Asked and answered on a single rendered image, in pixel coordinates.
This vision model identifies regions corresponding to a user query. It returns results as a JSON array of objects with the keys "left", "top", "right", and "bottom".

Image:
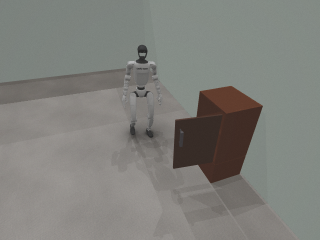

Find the right robot hand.
[{"left": 122, "top": 95, "right": 128, "bottom": 108}]

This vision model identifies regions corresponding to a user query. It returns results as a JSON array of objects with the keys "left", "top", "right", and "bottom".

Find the handle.
[{"left": 179, "top": 129, "right": 184, "bottom": 147}]

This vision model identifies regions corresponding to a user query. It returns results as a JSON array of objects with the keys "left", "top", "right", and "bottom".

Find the robot left upper arm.
[{"left": 149, "top": 61, "right": 158, "bottom": 81}]

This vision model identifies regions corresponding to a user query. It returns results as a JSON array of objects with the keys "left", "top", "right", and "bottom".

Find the robot right upper arm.
[{"left": 125, "top": 61, "right": 134, "bottom": 81}]

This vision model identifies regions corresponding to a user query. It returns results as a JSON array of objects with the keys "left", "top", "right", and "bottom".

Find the left robot forearm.
[{"left": 154, "top": 76, "right": 162, "bottom": 94}]

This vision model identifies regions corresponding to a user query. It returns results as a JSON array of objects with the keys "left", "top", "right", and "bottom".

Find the right robot forearm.
[{"left": 123, "top": 75, "right": 129, "bottom": 96}]

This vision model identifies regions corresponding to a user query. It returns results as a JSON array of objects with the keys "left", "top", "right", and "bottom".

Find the cupboard door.
[{"left": 173, "top": 114, "right": 223, "bottom": 169}]

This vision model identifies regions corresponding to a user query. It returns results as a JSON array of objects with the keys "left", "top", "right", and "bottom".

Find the robot left foot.
[{"left": 146, "top": 128, "right": 153, "bottom": 138}]

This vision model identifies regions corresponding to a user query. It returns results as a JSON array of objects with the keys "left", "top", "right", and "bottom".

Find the left robot hand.
[{"left": 156, "top": 93, "right": 163, "bottom": 106}]

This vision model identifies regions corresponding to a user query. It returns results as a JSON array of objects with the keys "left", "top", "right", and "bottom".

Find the right robot thigh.
[{"left": 129, "top": 91, "right": 137, "bottom": 123}]

